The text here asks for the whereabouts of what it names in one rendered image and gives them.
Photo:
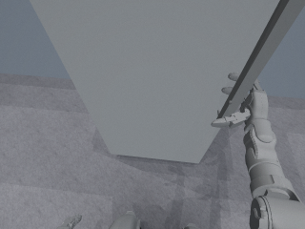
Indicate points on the right robot upper arm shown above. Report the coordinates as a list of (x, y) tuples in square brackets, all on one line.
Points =
[(276, 213)]

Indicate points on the fridge door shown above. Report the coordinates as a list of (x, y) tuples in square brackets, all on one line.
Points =
[(150, 72)]

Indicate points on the left robot shin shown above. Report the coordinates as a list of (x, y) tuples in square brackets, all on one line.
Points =
[(130, 213)]

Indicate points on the right robot hand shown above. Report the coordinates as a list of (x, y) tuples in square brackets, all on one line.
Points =
[(256, 103)]

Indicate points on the handle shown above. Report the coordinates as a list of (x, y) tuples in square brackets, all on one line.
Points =
[(280, 22)]

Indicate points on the robot left thigh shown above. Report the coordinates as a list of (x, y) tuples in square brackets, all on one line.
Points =
[(126, 221)]

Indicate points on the left robot hand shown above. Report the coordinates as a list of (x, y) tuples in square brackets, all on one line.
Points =
[(70, 222)]

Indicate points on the right robot forearm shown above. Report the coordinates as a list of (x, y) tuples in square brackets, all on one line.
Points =
[(264, 169)]

